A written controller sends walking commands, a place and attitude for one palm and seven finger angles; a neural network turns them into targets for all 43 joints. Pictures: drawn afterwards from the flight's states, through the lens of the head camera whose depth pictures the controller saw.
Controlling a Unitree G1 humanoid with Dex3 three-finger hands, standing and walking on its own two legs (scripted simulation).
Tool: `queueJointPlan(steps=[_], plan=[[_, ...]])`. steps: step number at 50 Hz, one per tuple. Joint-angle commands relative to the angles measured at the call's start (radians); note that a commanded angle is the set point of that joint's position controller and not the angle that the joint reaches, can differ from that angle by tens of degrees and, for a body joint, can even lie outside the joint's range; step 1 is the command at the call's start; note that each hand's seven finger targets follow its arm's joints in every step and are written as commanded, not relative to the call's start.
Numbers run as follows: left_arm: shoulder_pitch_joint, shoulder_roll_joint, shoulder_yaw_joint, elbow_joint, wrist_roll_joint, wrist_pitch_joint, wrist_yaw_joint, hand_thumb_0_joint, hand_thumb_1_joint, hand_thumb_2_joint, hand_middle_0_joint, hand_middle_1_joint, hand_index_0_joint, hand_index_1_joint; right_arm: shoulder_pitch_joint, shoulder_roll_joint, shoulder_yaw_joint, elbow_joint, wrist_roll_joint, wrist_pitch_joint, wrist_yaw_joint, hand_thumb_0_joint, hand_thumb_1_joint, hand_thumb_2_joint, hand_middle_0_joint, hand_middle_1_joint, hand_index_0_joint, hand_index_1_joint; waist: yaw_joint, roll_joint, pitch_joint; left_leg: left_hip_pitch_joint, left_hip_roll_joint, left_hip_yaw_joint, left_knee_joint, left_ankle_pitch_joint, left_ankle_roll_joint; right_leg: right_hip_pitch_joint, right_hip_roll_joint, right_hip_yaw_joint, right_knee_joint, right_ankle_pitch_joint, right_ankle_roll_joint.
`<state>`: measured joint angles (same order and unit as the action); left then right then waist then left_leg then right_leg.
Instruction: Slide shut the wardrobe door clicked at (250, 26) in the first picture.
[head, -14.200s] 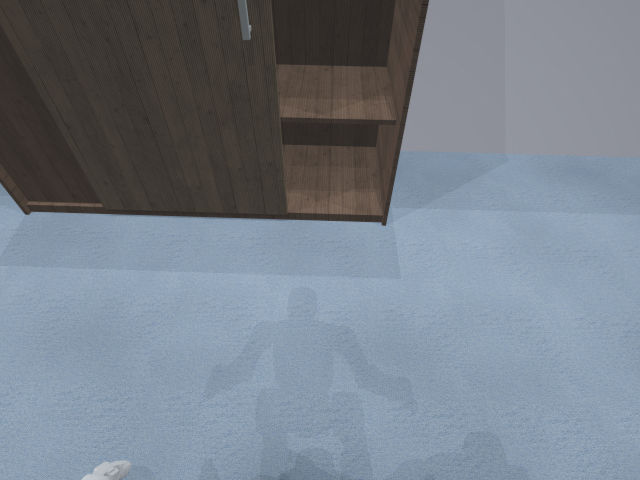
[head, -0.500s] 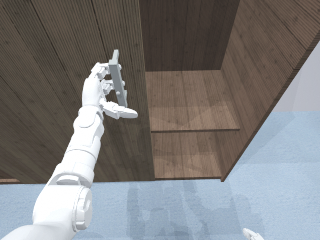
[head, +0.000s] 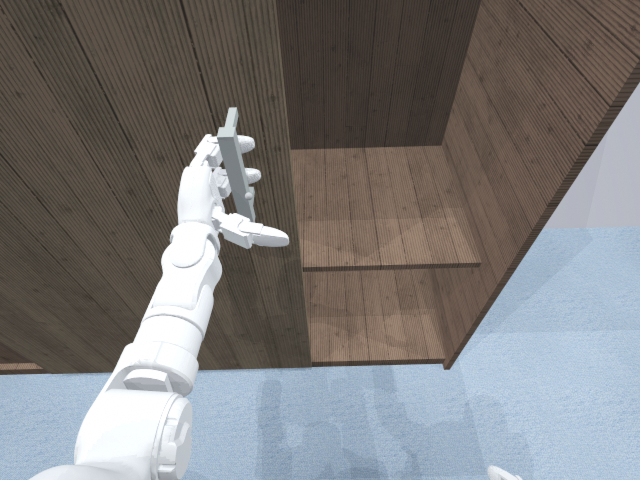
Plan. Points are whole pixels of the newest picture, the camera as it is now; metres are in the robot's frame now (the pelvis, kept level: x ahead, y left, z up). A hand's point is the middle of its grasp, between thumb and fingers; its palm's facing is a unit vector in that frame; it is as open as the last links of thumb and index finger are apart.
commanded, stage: slide the fingers in behind the handle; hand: left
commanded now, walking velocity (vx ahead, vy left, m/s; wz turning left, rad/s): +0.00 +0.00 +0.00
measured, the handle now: (240, 170) +0.49 +0.12 +0.12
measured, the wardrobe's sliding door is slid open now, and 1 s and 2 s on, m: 0.42 0.42 0.42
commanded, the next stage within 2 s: grip the handle and tug to test in 0.48 s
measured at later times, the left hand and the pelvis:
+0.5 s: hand (250, 197) +0.43 +0.09 +0.13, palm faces +0.03 -1.00 -0.01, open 14.0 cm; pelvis -0.01 +0.00 +0.00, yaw +0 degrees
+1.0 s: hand (249, 195) +0.43 +0.10 +0.13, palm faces +0.03 -1.00 +0.00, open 10.0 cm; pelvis -0.01 +0.00 +0.00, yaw +0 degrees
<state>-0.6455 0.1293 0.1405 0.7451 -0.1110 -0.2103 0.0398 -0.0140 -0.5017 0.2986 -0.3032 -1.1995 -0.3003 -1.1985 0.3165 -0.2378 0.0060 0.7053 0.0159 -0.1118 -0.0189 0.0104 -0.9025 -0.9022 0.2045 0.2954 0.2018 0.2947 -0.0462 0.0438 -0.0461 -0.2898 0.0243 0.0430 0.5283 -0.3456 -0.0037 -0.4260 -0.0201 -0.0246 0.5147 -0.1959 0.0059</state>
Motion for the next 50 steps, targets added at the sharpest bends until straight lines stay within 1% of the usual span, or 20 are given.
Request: queueJointPlan(steps=[1,5,7,10,12,15,18,22,24,25,26,29,30,34,35,38,40,43,46,50], plan=[[-0.472,0.093,-0.015,-0.217,0.008,-0.069,0.014,0.000,-0.500,0.300,-0.300,-1.200,-0.300,-1.200,0.013,-0.106,-0.040,-0.103,0.007,-0.044,-0.005,0.000,-0.900,-0.900,0.200,0.300,0.200,0.300,-0.012,-0.064,-0.316,0.021,-0.018,-0.002,-0.063,0.307,0.006,0.250,0.022,-0.017,-0.010,0.281,-0.024],[-0.472,0.150,0.034,-0.180,0.021,-0.068,0.037,0.000,-0.500,0.300,-0.300,-1.200,-0.300,-1.200,0.013,-0.113,-0.039,-0.100,0.000,-0.042,-0.007,0.000,-0.900,-0.900,0.200,0.300,0.200,0.300,-0.001,-0.118,-0.322,-0.008,-0.020,0.000,-0.067,0.288,0.012,0.277,0.017,-0.009,-0.012,0.277,-0.020],[-0.506,0.122,-0.001,-0.189,0.028,-0.076,0.030,0.000,-0.500,0.300,-0.300,-1.200,-0.300,-1.200,0.004,-0.107,-0.033,-0.106,0.004,-0.042,-0.007,0.000,-0.900,-0.900,0.200,0.300,0.200,0.300,-0.012,-0.096,-0.306,-0.008,-0.019,0.002,-0.072,0.273,0.011,0.265,0.016,-0.008,-0.013,0.267,-0.020],[-0.491,0.130,0.015,-0.191,0.021,-0.084,0.024,0.000,-0.500,0.300,-0.300,-1.200,-0.300,-1.200,0.004,-0.107,-0.036,-0.109,0.003,-0.043,-0.009,0.000,-0.900,-0.900,0.200,0.300,0.200,0.300,0.001,-0.066,-0.345,0.010,-0.021,0.002,-0.065,0.305,0.008,0.285,0.016,-0.007,-0.005,0.293,-0.025],[-0.491,0.149,0.038,-0.173,0.008,-0.083,0.020,0.000,-0.500,0.300,-0.300,-1.200,-0.300,-1.200,0.004,-0.109,-0.034,-0.106,0.005,-0.044,-0.011,0.000,-0.900,-0.900,0.200,0.300,0.200,0.300,-0.003,-0.116,-0.326,-0.010,-0.020,0.002,-0.068,0.282,0.012,0.291,0.018,-0.005,-0.012,0.287,-0.021],[-0.478,0.148,0.029,-0.170,0.015,-0.084,0.014,0.000,-0.500,0.300,-0.300,-1.200,-0.300,-1.200,-0.001,-0.109,-0.034,-0.109,0.006,-0.042,-0.011,0.000,-0.900,-0.900,0.200,0.300,0.200,0.300,0.002,-0.069,-0.316,-0.012,-0.021,0.005,-0.071,0.276,0.009,0.285,0.014,-0.004,-0.013,0.273,-0.024],[-0.488,0.145,0.025,-0.171,0.007,-0.083,0.009,0.000,-0.500,0.300,-0.300,-1.200,-0.300,-1.200,0.001,-0.110,-0.033,-0.109,0.008,-0.043,-0.011,0.000,-0.900,-0.900,0.200,0.300,0.200,0.300,-0.008,-0.101,-0.308,-0.020,-0.021,0.006,-0.074,0.246,0.013,0.278,0.018,-0.003,-0.021,0.251,-0.020],[-0.497,0.127,0.009,-0.212,0.005,-0.094,0.007,0.000,-0.500,0.300,-0.300,-1.200,-0.300,-1.200,0.005,-0.107,-0.036,-0.110,0.007,-0.050,-0.009,0.000,-0.900,-0.900,0.200,0.300,0.200,0.300,-0.004,-0.058,-0.340,0.007,-0.021,0.003,-0.071,0.275,0.009,0.279,0.018,-0.006,-0.015,0.266,-0.024],[-0.498,0.114,0.001,-0.178,-0.002,-0.085,0.007,0.000,-0.500,0.300,-0.300,-1.200,-0.300,-1.200,0.005,-0.110,-0.034,-0.105,0.008,-0.050,-0.010,0.000,-0.900,-0.900,0.200,0.300,0.200,0.300,-0.016,-0.101,-0.298,-0.012,-0.020,0.001,-0.075,0.246,0.011,0.261,0.020,-0.009,-0.024,0.242,-0.020],[-0.494,0.145,0.024,-0.161,0.003,-0.085,0.011,0.000,-0.500,0.300,-0.300,-1.200,-0.300,-1.200,0.010,-0.115,-0.037,-0.099,0.008,-0.048,-0.012,0.000,-0.900,-0.900,0.200,0.300,0.200,0.300,-0.012,-0.129,-0.296,-0.022,-0.019,-0.001,-0.075,0.234,0.012,0.268,0.020,-0.007,-0.027,0.223,-0.019],[-0.516,0.138,0.016,-0.189,0.003,-0.089,0.011,0.000,-0.500,0.300,-0.300,-1.200,-0.300,-1.200,0.006,-0.113,-0.035,-0.104,0.007,-0.050,-0.011,0.000,-0.900,-0.900,0.200,0.300,0.200,0.300,-0.013,-0.088,-0.316,-0.013,-0.022,0.002,-0.077,0.231,0.013,0.270,0.017,-0.001,-0.027,0.224,-0.018],[-0.509,0.133,0.013,-0.187,0.008,-0.095,0.012,0.000,-0.500,0.300,-0.300,-1.200,-0.300,-1.200,0.004,-0.108,-0.035,-0.103,0.006,-0.053,-0.010,0.000,-0.900,-0.900,0.200,0.300,0.200,0.300,-0.006,-0.057,-0.322,-0.007,-0.024,0.003,-0.075,0.238,0.010,0.267,0.017,-0.003,-0.021,0.229,-0.022],[-0.502,0.164,0.036,-0.157,0.014,-0.094,0.018,0.000,-0.453,0.320,-0.305,-1.207,-0.305,-1.207,0.011,-0.115,-0.036,-0.096,0.005,-0.049,-0.013,0.000,-0.900,-0.900,0.200,0.300,0.200,0.300,-0.007,-0.099,-0.310,-0.020,-0.021,0.000,-0.075,0.236,0.012,0.273,0.017,-0.005,-0.023,0.224,-0.021],[-0.490,0.144,0.029,-0.186,0.007,-0.101,0.013,0.000,-0.267,0.400,-0.325,-1.233,-0.325,-1.233,0.011,-0.110,-0.035,-0.105,0.002,-0.052,-0.008,0.000,-0.900,-0.900,0.200,0.300,0.200,0.300,-0.001,-0.078,-0.343,-0.008,-0.023,0.006,-0.073,0.271,0.011,0.294,0.017,-0.002,-0.015,0.272,-0.022],[-0.459,0.178,0.055,-0.180,0.012,-0.102,0.015,0.000,-0.220,0.420,-0.330,-1.240,-0.330,-1.240,0.012,-0.114,-0.040,-0.105,0.003,-0.049,-0.008,0.000,-0.900,-0.900,0.200,0.300,0.200,0.300,0.009,-0.081,-0.344,-0.012,-0.020,0.005,-0.072,0.283,0.010,0.302,0.017,-0.003,-0.013,0.276,-0.024],[-0.466,0.107,-0.005,-0.183,0.003,-0.092,0.005,0.000,-0.080,0.480,-0.345,-1.260,-0.345,-1.260,0.006,-0.110,-0.036,-0.108,0.008,-0.050,-0.005,0.000,-0.900,-0.900,0.200,0.300,0.200,0.300,-0.012,-0.084,-0.298,-0.012,-0.018,0.009,-0.075,0.260,0.010,0.265,0.020,-0.007,-0.024,0.260,-0.021],[-0.477,0.160,0.040,-0.150,0.004,-0.082,0.012,0.000,0.013,0.520,-0.355,-1.273,-0.355,-1.273,0.014,-0.120,-0.037,-0.101,0.007,-0.047,-0.009,0.000,-0.900,-0.900,0.200,0.300,0.200,0.300,-0.006,-0.130,-0.284,-0.036,-0.019,0.002,-0.082,0.221,0.013,0.272,0.018,-0.005,-0.033,0.215,-0.020],[-0.478,0.159,0.039,-0.191,0.008,-0.087,0.009,0.000,0.153,0.580,-0.370,-1.293,-0.370,-1.293,0.006,-0.112,-0.035,-0.110,0.006,-0.047,-0.009,0.000,-0.900,-0.900,0.200,0.300,0.200,0.300,0.001,-0.067,-0.323,-0.016,-0.023,0.011,-0.076,0.254,0.012,0.289,0.016,0.001,-0.023,0.256,-0.022],[-0.451,0.167,0.047,-0.168,0.003,-0.083,0.005,0.000,0.293,0.640,-0.385,-1.313,-0.385,-1.313,0.006,-0.115,-0.035,-0.108,0.008,-0.044,-0.009,0.000,-0.900,-0.900,0.200,0.300,0.200,0.300,-0.001,-0.107,-0.296,-0.033,-0.021,0.009,-0.078,0.238,0.014,0.286,0.018,-0.001,-0.029,0.241,-0.020],[-0.452,0.159,0.040,-0.168,0.007,-0.081,0.003,0.000,0.480,0.720,-0.405,-1.340,-0.405,-1.340,0.006,-0.113,-0.036,-0.112,0.007,-0.042,-0.009,0.000,-0.900,-0.900,0.200,0.300,0.200,0.300,0.004,-0.074,-0.314,-0.019,-0.022,0.008,-0.076,0.251,0.011,0.283,0.016,-0.002,-0.023,0.246,-0.023]])
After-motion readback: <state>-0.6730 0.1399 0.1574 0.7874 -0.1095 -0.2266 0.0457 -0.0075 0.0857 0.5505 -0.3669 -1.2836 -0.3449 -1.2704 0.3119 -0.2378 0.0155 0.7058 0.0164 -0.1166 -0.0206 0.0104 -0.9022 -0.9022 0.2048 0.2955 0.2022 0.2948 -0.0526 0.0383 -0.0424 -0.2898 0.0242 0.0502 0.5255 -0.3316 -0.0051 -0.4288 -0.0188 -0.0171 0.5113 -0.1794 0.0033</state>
